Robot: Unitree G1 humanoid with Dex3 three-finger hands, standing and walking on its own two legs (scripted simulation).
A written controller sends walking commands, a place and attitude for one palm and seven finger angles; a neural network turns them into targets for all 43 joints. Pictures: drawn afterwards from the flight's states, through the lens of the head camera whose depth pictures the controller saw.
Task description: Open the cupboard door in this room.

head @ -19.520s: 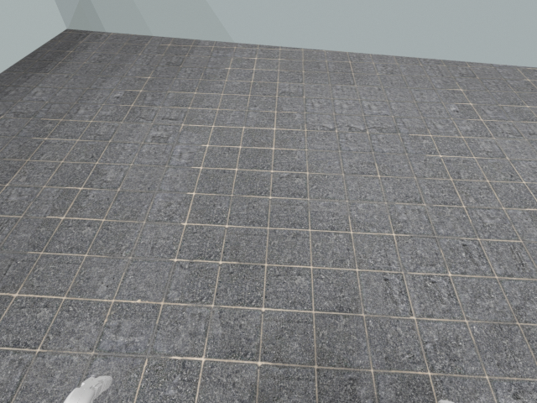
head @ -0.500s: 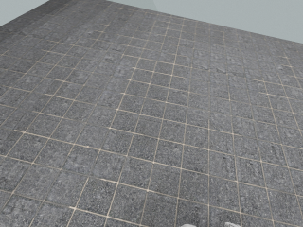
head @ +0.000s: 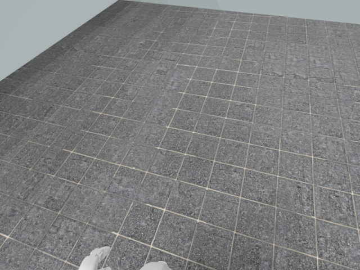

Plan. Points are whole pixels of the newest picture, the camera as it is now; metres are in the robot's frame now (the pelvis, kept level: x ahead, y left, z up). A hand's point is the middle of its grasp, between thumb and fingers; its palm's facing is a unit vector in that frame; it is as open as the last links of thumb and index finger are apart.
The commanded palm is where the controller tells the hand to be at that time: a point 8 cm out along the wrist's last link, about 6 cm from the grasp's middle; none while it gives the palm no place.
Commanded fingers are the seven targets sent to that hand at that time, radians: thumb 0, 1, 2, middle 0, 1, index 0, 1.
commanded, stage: turn or walk to find it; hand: left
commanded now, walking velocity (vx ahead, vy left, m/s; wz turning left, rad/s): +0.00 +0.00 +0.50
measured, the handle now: out of the picture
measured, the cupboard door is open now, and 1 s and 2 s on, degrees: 0 0 0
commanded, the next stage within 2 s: none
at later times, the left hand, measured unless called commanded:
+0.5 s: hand out of the picture -0.09 +0.25 -0.19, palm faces +0.32 -0.91 -0.25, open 7.4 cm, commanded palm none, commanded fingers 0.00 0.90 0.90 -0.20 -0.30 -0.20 -0.30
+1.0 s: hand out of the picture +0.00 +0.25 -0.14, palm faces +0.43 -0.86 -0.27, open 7.4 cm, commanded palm none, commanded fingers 0.00 0.90 0.90 -0.20 -0.30 -0.20 -0.30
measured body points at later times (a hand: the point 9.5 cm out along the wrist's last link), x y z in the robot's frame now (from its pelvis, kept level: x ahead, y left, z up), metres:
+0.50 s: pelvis -0.03 +0.04 -0.01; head +0.00 +0.07 +0.44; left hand -0.10 +0.29 -0.17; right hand +0.15 -0.18 -0.14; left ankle -0.07 +0.13 -0.74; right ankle -0.01 -0.09 -0.72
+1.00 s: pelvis -0.05 +0.01 +0.00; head -0.01 +0.01 +0.45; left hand -0.02 +0.30 -0.12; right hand +0.07 -0.20 -0.16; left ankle -0.07 +0.13 -0.74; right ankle +0.01 -0.10 -0.72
